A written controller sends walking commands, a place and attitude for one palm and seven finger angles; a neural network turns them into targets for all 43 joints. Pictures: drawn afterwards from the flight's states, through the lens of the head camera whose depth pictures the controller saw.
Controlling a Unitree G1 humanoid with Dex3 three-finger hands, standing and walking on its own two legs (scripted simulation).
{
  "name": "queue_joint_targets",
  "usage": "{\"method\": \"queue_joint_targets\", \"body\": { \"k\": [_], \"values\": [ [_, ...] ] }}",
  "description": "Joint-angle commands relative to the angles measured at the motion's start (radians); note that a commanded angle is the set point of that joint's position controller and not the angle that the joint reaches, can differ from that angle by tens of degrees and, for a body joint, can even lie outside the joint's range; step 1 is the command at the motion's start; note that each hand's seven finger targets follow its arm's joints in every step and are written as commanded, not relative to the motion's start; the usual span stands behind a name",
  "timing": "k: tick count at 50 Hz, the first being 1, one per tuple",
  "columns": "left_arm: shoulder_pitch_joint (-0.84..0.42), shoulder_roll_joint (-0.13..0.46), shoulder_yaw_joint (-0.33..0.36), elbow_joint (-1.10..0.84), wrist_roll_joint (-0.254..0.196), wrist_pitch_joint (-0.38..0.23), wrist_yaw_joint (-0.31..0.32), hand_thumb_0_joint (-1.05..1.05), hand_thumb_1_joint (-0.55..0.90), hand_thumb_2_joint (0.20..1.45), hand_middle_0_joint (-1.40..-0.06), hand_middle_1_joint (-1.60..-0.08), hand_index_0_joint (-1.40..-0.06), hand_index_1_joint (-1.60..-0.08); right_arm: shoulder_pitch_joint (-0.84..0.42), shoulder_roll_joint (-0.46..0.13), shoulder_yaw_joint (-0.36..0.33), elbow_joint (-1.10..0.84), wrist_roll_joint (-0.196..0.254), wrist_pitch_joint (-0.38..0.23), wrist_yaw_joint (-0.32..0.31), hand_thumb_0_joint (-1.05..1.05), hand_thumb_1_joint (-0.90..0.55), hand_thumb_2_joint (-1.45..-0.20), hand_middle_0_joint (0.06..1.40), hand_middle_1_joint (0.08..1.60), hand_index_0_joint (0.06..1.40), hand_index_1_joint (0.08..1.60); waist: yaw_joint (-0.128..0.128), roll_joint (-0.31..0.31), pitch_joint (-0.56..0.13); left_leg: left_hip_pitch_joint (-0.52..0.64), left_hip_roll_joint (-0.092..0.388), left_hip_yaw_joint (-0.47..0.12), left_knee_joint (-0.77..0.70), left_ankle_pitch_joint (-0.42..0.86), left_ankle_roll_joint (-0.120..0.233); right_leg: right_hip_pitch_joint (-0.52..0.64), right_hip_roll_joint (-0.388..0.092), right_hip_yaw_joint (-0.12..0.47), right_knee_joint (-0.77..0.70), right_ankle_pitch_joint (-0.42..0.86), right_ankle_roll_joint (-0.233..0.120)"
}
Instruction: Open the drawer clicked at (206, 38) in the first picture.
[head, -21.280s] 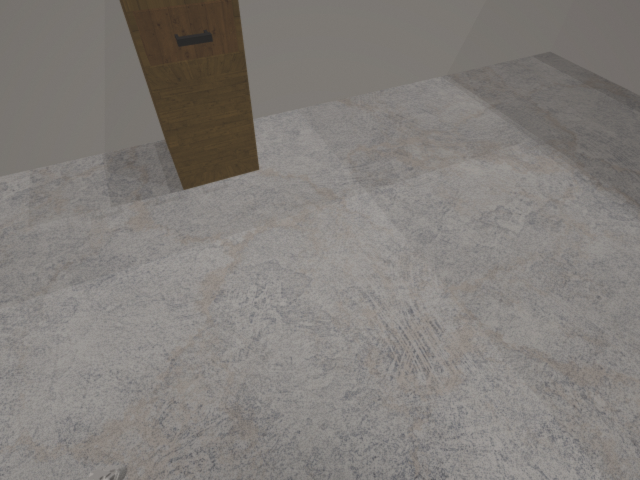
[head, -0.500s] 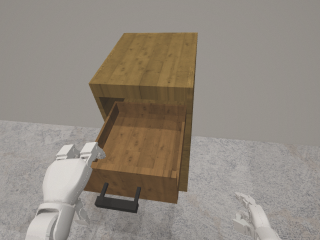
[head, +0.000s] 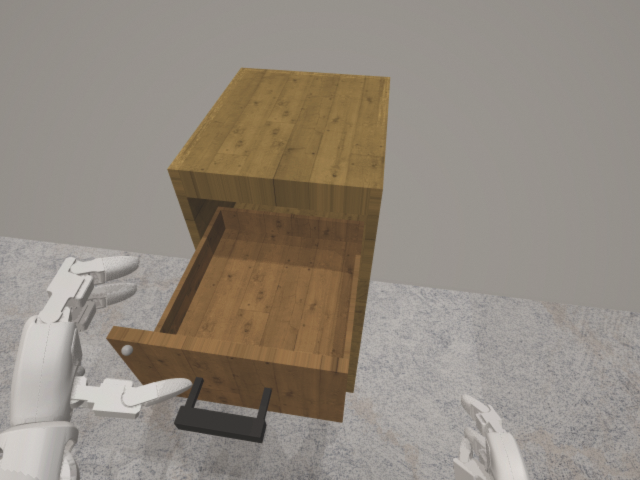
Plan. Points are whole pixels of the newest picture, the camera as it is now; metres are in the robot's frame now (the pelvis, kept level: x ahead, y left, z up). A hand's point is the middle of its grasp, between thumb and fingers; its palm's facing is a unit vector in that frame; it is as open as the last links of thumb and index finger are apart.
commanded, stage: draw the hand back to the body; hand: left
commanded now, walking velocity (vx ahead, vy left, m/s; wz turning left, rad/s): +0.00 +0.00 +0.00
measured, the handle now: (226, 407) +0.23 +0.17 -0.09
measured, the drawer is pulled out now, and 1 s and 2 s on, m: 0.30 0.30 0.30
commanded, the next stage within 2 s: step back with the hand held close in 0.66 s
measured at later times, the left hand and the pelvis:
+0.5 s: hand (76, 337) +0.19 +0.25 +0.17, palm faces +0.43 -0.81 -0.39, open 8.3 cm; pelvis +0.00 +0.01 +0.00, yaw +0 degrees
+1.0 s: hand (85, 359) +0.17 +0.24 +0.15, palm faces +0.36 -0.80 -0.47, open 7.4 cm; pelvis -0.02 +0.01 -0.01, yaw +2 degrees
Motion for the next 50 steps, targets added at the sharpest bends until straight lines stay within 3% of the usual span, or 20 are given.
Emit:
{"method": "queue_joint_targets", "body": {
  "k": [1,5,10,13,15,16,20,22,23,26,28,31,34,38,39,40,41,43,45,50],
  "values": [
    [-0.039,0.137,0.108,-0.218,-0.004,-0.084,0.004,0.0,0.13,0.57,-0.255,-0.795,-0.255,-0.795,-0.149,-0.11,-0.054,-0.164,0.002,-0.071,-0.008,0.0,-0.9,-0.9,0.2,0.3,0.2,0.3,0.001,0.005,-0.096,-0.113,-0.012,0.032,-0.066,0.356,0.018,0.119,-0.004,0.001,-0.049,0.206,-0.008],
    [-0.043,0.153,0.137,-0.228,-0.011,-0.089,0.005,0.0,0.27,0.63,-0.245,-0.705,-0.245,-0.705,-0.142,-0.112,-0.058,-0.16,0.004,-0.067,-0.008,0.0,-0.9,-0.9,0.2,0.3,0.2,0.3,0.002,-0.007,-0.121,-0.111,-0.012,0.029,-0.066,0.392,0.016,0.136,-0.005,-0.001,-0.039,0.235,-0.006],
    [-0.075,0.181,0.184,-0.221,-0.017,-0.093,0.01,0.0,0.445,0.705,-0.232,-0.592,-0.232,-0.592,-0.14,-0.115,-0.06,-0.156,0.008,-0.061,-0.012,0.0,-0.9,-0.9,0.2,0.3,0.2,0.3,0.004,0.025,-0.11,-0.115,-0.012,0.022,-0.079,0.372,0.009,0.131,-0.002,-0.001,-0.045,0.203,-0.008],
    [-0.079,0.184,0.202,-0.203,-0.021,-0.094,0.011,0.0,0.55,0.75,-0.225,-0.525,-0.225,-0.525,-0.143,-0.115,-0.061,-0.153,0.01,-0.057,-0.014,0.0,-0.9,-0.9,0.2,0.3,0.2,0.3,0.002,0.003,-0.094,-0.121,-0.011,0.02,-0.088,0.349,0.009,0.124,0.0,-0.002,-0.052,0.185,-0.009],
    [-0.087,0.19,0.215,-0.21,-0.024,-0.093,0.011,0.0,0.62,0.78,-0.22,-0.48,-0.22,-0.48,-0.142,-0.116,-0.063,-0.154,0.011,-0.055,-0.014,0.0,-0.9,-0.9,0.2,0.3,0.2,0.3,0.004,0.019,-0.111,-0.111,-0.011,0.022,-0.087,0.355,0.009,0.128,0.0,0.003,-0.052,0.189,-0.009],
    [-0.099,0.205,0.228,-0.221,-0.018,-0.096,0.012,0.0,0.655,0.795,-0.218,-0.458,-0.218,-0.458,-0.146,-0.117,-0.065,-0.151,0.011,-0.059,-0.014,0.0,-0.9,-0.9,0.2,0.3,0.2,0.3,0.003,0.069,-0.106,-0.106,-0.015,0.027,-0.084,0.356,0.005,0.12,0.001,0.009,-0.061,0.188,-0.012],
    [-0.092,0.176,0.211,-0.181,-0.027,-0.089,0.008,0.0,0.795,0.855,-0.207,-0.367,-0.207,-0.367,-0.143,-0.116,-0.063,-0.151,0.013,-0.054,-0.011,0.0,-0.9,-0.9,0.2,0.3,0.2,0.3,0.0,-0.008,-0.084,-0.122,-0.01,0.02,-0.094,0.343,0.008,0.117,0.002,0.0,-0.058,0.177,-0.008],
    [-0.079,0.165,0.203,-0.163,-0.026,-0.088,0.007,0.0,0.865,0.885,-0.202,-0.322,-0.202,-0.322,-0.146,-0.116,-0.064,-0.146,0.012,-0.058,-0.013,0.0,-0.9,-0.9,0.2,0.3,0.2,0.3,-0.001,0.033,-0.072,-0.121,-0.01,0.027,-0.096,0.334,0.006,0.106,0.001,-0.001,-0.064,0.165,-0.008],
    [-0.097,0.175,0.205,-0.181,-0.025,-0.09,0.007,0.0,0.9,0.9,-0.2,-0.3,-0.2,-0.3,-0.141,-0.12,-0.063,-0.149,0.012,-0.057,-0.01,0.0,-0.9,-0.9,0.2,0.3,0.2,0.3,-0.001,0.012,-0.078,-0.128,-0.011,0.015,-0.098,0.342,0.005,0.116,0.001,-0.001,-0.057,0.17,-0.01],
    [-0.101,0.194,0.22,-0.199,-0.021,-0.09,0.009,0.0,0.9,0.9,-0.2,-0.3,-0.2,-0.3,-0.147,-0.12,-0.064,-0.149,0.011,-0.06,-0.01,0.0,-0.9,-0.9,0.2,0.3,0.2,0.3,0.0,0.034,-0.088,-0.121,-0.013,0.016,-0.091,0.341,0.003,0.112,0.003,0.003,-0.058,0.169,-0.012],
    [-0.088,0.183,0.215,-0.188,-0.027,-0.088,0.01,0.0,0.9,0.9,-0.2,-0.3,-0.2,-0.3,-0.145,-0.115,-0.062,-0.153,0.012,-0.057,-0.01,0.0,-0.9,-0.9,0.2,0.3,0.2,0.3,0.003,0.006,-0.089,-0.129,-0.01,0.014,-0.097,0.328,0.006,0.119,-0.001,0.0,-0.053,0.163,-0.011],
    [-0.108,0.203,0.229,-0.216,-0.021,-0.092,0.014,0.0,0.9,0.9,-0.2,-0.3,-0.2,-0.3,-0.151,-0.117,-0.063,-0.152,0.012,-0.063,-0.013,0.0,-0.9,-0.9,0.2,0.3,0.2,0.3,0.001,0.05,-0.1,-0.122,-0.013,0.017,-0.091,0.316,0.003,0.115,0.0,0.005,-0.056,0.152,-0.013],
    [-0.07,0.179,0.218,-0.182,-0.028,-0.089,0.015,0.0,0.9,0.9,-0.2,-0.3,-0.2,-0.3,-0.148,-0.11,-0.062,-0.151,0.013,-0.062,-0.013,0.0,-0.9,-0.9,0.2,0.3,0.2,0.3,0.003,0.01,-0.09,-0.135,-0.01,0.017,-0.092,0.317,0.005,0.118,-0.003,-0.002,-0.051,0.157,-0.01],
    [-0.08,0.175,0.209,-0.18,-0.028,-0.091,0.015,0.0,0.9,0.9,-0.2,-0.3,-0.2,-0.3,-0.147,-0.11,-0.063,-0.15,0.017,-0.065,-0.013,0.0,-0.9,-0.9,0.2,0.3,0.2,0.3,-0.002,0.011,-0.07,-0.141,-0.009,0.014,-0.094,0.275,0.007,0.097,-0.006,0.001,-0.056,0.119,-0.01],
    [-0.153,0.278,0.337,-0.24,-0.027,-0.131,0.019,0.0,0.9,0.9,-0.2,-0.3,-0.2,-0.3,-0.138,-0.155,-0.061,-0.186,0.015,-0.02,-0.02,0.0,-0.9,-0.9,0.2,0.3,0.2,0.3,-0.049,-0.007,0.043,-0.249,0.004,-0.028,-0.073,0.203,0.027,-0.014,-0.042,0.062,-0.088,0.114,-0.003],
    [-0.095,0.215,0.285,-0.191,-0.017,-0.137,0.012,0.0,0.9,0.9,-0.2,-0.3,-0.2,-0.3,-0.142,-0.142,-0.065,-0.175,0.009,0.0,-0.023,0.0,-0.9,-0.9,0.2,0.3,0.2,0.3,-0.055,-0.073,0.026,-0.249,0.005,-0.049,-0.049,0.176,0.032,-0.034,-0.059,0.068,-0.096,0.09,-0.004],
    [-0.095,0.231,0.299,-0.246,-0.011,-0.149,0.011,0.0,0.9,0.9,-0.2,-0.3,-0.2,-0.3,-0.154,-0.145,-0.068,-0.194,0.004,0.009,-0.025,0.0,-0.9,-0.9,0.2,0.3,0.2,0.3,-0.053,-0.041,0.002,-0.25,-0.005,-0.041,-0.034,0.182,0.032,-0.04,-0.07,0.079,-0.092,0.115,-0.012],
    [0.019,0.181,0.262,-0.213,-0.011,-0.15,0.016,0.0,0.9,0.9,-0.2,-0.3,-0.2,-0.3,-0.116,-0.148,-0.083,-0.202,0.005,0.022,-0.027,0.0,-0.9,-0.9,0.2,0.3,0.2,0.3,-0.065,-0.024,-0.108,-0.232,0.012,-0.051,0.018,0.237,0.033,-0.011,-0.105,0.091,-0.042,0.16,-0.024],
    [0.092,0.175,0.259,-0.227,-0.016,-0.147,0.027,0.0,0.9,0.9,-0.2,-0.3,-0.2,-0.3,-0.094,-0.147,-0.093,-0.22,0.013,0.035,-0.023,0.0,-0.9,-0.9,0.2,0.3,0.2,0.3,-0.075,-0.025,-0.197,-0.244,0.024,-0.061,0.066,0.331,0.029,0.04,-0.133,0.091,0.008,0.274,-0.041],
    [0.171,0.213,0.303,-0.292,-0.034,-0.149,0.048,0.0,0.9,0.9,-0.2,-0.3,-0.2,-0.3,-0.089,-0.142,-0.109,-0.245,0.026,0.056,-0.028,0.0,-0.9,-0.9,0.2,0.3,0.2,0.3,-0.083,-0.077,-0.25,-0.289,0.042,-0.098,0.106,0.426,0.012,0.036,-0.158,0.072,0.091,0.372,-0.067]
  ]
}}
